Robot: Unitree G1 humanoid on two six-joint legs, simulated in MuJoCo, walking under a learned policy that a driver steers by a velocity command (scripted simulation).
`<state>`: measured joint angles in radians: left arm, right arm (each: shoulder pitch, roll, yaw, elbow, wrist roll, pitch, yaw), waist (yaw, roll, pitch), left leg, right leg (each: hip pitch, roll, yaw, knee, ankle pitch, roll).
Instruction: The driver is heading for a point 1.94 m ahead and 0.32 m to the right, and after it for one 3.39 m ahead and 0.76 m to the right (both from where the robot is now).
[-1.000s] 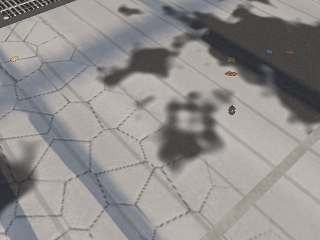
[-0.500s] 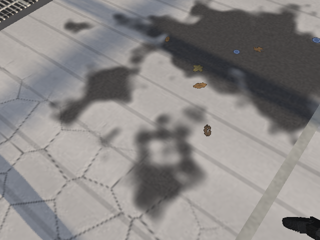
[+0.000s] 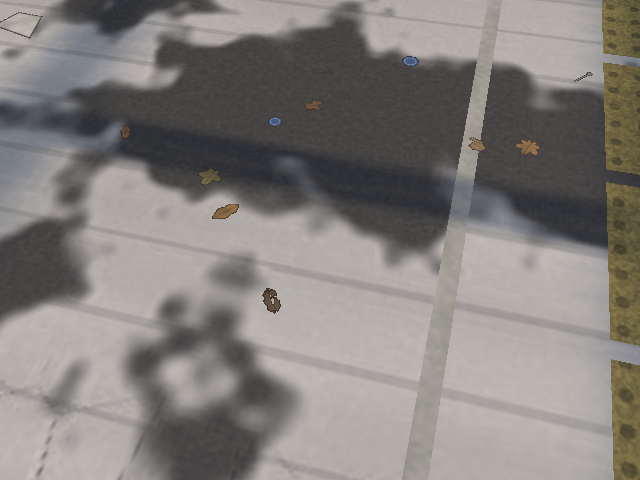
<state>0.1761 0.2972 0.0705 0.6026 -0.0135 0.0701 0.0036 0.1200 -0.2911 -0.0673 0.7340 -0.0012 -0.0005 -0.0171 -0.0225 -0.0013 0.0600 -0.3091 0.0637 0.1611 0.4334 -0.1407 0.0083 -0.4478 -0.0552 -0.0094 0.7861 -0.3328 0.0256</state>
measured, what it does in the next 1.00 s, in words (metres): steps on the spot, turning right: right foot, then left foot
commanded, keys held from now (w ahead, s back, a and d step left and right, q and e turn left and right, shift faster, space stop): e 0.54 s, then no key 0.46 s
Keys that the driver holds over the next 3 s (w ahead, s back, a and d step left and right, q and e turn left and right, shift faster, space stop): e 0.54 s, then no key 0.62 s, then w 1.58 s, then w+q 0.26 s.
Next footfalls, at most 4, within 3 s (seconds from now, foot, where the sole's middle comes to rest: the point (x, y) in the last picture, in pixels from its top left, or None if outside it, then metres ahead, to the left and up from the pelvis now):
0.06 right None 0.06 -0.12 -0.77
0.52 left None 0.10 0.09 -0.77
0.88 right None -0.02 -0.15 -0.77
1.92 right None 0.39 -0.29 -0.77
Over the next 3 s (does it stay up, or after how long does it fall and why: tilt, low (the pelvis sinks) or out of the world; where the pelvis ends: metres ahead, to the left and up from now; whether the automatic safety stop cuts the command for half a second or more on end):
stays up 0.82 -0.36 -0.01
